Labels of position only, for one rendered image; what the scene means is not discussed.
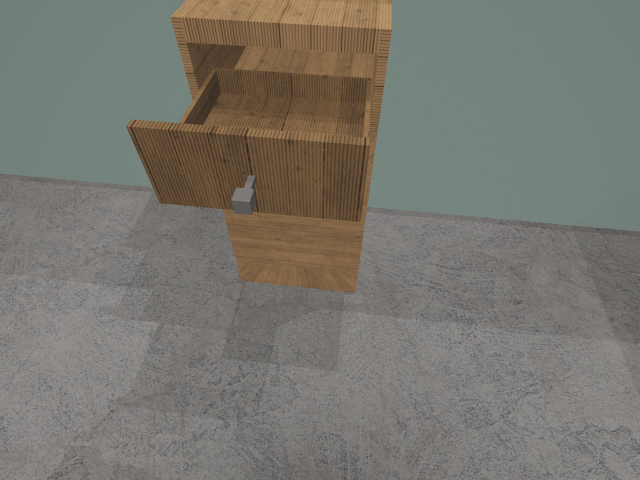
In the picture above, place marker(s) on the cabinet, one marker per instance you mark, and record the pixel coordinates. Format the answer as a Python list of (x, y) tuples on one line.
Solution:
[(349, 38)]

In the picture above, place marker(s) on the drawer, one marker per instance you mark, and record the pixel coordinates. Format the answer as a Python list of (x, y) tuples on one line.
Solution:
[(304, 137)]

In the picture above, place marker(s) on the handle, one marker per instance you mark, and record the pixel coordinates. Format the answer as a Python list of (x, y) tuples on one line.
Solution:
[(244, 200)]

